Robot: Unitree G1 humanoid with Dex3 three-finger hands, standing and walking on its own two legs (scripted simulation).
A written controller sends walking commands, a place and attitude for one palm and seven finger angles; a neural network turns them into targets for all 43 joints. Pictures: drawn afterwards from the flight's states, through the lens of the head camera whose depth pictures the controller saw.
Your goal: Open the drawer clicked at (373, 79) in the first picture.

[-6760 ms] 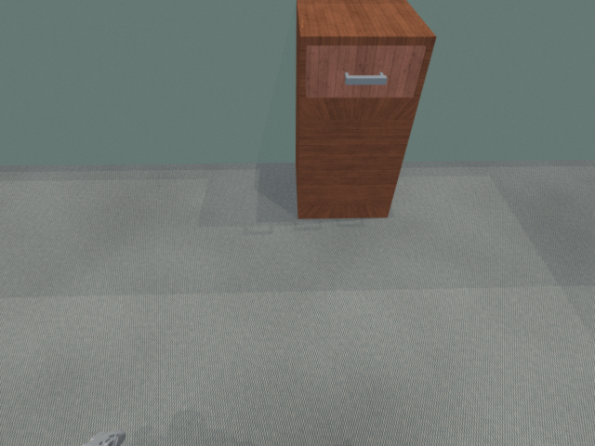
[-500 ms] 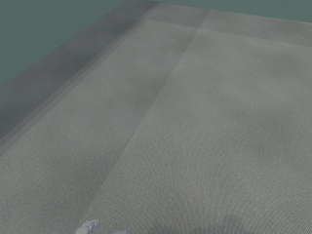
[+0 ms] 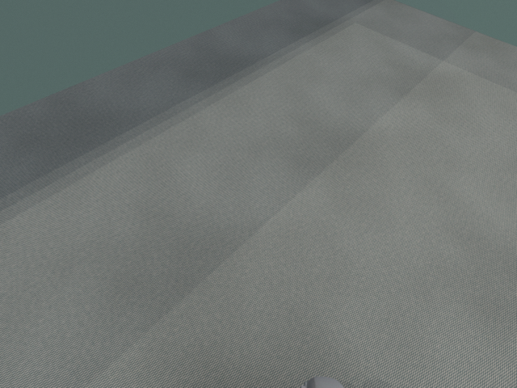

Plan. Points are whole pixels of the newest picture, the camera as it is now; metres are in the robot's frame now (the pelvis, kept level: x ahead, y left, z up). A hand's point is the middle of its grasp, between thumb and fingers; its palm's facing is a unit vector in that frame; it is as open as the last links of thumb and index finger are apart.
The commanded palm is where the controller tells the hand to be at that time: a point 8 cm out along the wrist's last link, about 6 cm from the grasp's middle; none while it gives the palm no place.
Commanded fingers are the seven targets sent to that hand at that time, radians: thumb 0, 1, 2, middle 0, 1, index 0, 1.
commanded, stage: turn to face it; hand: left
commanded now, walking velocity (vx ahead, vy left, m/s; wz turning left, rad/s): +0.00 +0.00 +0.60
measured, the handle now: out of the picture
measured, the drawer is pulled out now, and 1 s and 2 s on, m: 0.00 0.00 0.00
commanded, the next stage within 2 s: none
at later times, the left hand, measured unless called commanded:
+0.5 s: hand out of the picture +0.00 +0.11 -0.14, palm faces +0.34 -0.90 -0.28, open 7.4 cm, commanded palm none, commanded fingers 0.00 0.90 0.90 -0.20 -0.30 -0.20 -0.30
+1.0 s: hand out of the picture -0.12 +0.17 -0.17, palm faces +0.63 -0.73 -0.24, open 7.4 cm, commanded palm none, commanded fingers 0.00 0.90 0.90 -0.20 -0.30 -0.20 -0.30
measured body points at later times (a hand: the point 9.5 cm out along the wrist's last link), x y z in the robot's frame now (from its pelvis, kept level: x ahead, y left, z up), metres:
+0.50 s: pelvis -0.02 -0.09 +0.00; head +0.02 -0.12 +0.45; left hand -0.02 +0.16 -0.12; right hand +0.12 -0.34 -0.16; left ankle -0.08 +0.06 -0.64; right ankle +0.00 -0.17 -0.74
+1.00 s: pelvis -0.04 -0.05 +0.00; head -0.03 -0.01 +0.44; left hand -0.15 +0.21 -0.15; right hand +0.20 -0.18 -0.13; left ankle -0.09 +0.03 -0.74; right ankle +0.04 -0.19 -0.66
